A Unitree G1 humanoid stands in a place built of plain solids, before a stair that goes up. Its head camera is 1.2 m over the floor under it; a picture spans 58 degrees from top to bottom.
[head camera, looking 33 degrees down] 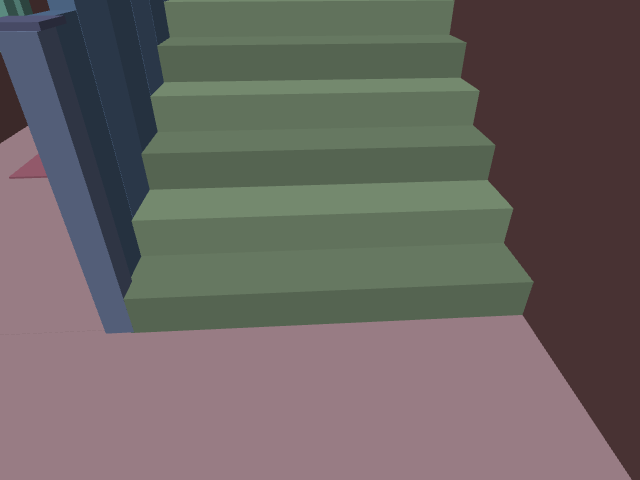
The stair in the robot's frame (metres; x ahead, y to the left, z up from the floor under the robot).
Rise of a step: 0.17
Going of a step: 0.27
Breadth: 1.54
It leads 4 degrees to the left of straight ahead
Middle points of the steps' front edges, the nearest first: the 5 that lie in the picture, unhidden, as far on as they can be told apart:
1.24 -0.05 0.17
1.52 -0.03 0.34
1.79 -0.01 0.51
2.06 0.01 0.68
2.33 0.03 0.84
